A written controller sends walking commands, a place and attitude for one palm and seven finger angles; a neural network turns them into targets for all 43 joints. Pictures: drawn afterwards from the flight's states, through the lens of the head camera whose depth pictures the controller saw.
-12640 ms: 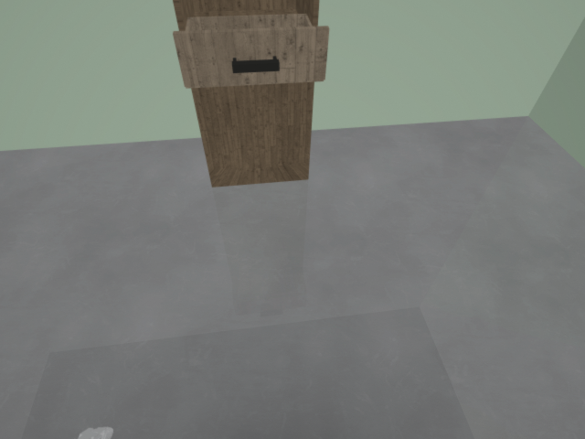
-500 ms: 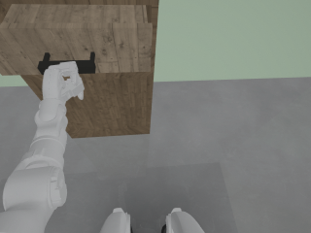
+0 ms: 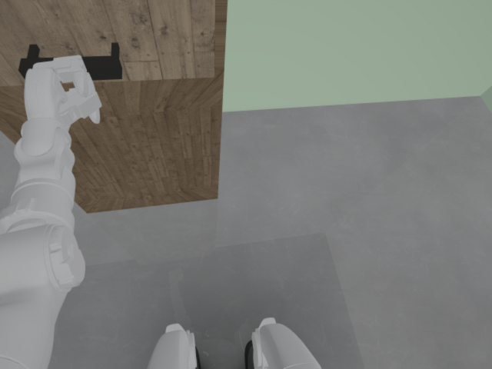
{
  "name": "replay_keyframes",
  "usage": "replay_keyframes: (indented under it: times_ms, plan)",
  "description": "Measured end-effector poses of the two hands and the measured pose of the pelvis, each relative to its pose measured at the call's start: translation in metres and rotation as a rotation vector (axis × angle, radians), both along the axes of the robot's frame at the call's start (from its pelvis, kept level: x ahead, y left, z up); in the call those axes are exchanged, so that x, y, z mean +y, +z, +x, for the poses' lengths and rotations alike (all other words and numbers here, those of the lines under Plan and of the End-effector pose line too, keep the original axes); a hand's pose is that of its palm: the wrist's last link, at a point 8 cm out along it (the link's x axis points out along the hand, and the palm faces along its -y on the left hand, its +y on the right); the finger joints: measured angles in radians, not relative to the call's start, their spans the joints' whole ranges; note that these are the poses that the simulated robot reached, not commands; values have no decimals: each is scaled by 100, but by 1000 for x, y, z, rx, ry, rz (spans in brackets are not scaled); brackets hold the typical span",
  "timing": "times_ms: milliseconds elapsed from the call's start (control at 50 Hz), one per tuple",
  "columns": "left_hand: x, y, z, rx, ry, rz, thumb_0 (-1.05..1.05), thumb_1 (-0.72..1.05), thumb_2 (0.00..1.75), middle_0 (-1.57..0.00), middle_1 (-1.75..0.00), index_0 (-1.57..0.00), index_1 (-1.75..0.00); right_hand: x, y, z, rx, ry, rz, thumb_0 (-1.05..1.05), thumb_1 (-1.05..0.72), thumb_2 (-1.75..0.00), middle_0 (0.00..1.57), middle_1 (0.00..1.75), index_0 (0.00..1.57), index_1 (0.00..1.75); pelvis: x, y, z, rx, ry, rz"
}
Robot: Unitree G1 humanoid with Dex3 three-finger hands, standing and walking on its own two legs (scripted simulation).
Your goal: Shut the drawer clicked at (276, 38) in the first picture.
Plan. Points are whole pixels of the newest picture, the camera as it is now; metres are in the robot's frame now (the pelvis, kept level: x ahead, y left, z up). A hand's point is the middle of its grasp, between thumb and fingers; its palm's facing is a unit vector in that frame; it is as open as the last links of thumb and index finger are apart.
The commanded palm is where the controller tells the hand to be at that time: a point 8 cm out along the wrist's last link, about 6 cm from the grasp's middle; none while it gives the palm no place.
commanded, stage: push the drawer shut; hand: left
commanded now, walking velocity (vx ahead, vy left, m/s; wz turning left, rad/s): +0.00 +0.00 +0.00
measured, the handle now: (74, 59) +0.61 +0.22 +0.08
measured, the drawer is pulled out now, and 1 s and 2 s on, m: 0.03 0.00 0.00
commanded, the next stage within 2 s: pull the fist back off the drawer in 0.56 s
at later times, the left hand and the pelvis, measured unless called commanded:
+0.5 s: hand (92, 77) +0.57 +0.18 +0.08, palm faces +0.07 -1.00 -0.04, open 3.2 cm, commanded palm +0.58 +0.21 +0.08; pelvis +0.00 +0.01 -0.01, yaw +0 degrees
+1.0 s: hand (90, 77) +0.57 +0.19 +0.08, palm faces +0.06 -1.00 -0.04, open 3.3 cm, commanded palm +0.56 +0.21 +0.08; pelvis -0.03 +0.01 -0.02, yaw -1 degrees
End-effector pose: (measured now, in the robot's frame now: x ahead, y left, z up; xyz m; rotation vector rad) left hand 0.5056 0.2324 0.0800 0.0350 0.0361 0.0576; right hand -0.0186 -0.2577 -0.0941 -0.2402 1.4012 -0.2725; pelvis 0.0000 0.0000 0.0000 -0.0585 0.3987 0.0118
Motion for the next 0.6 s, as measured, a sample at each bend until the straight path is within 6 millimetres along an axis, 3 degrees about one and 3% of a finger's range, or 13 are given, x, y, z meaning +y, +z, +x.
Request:
replay_keyframes:
  times_ms: [340,600]
  plan:
    - [1,2,34,1,9,-4,5,79,92,-140,-160,-140,-160,14,2,-23,93,-16,-4,0,-90,-90,20,30,20,30,9,-6,1,49,6,-19]
    - [6,3,36,12,19,11,5,69,96,-140,-160,-140,-160,17,2,-44,126,-5,-13,0,-90,-90,20,30,20,30,8,-13,-10,66,25,-35]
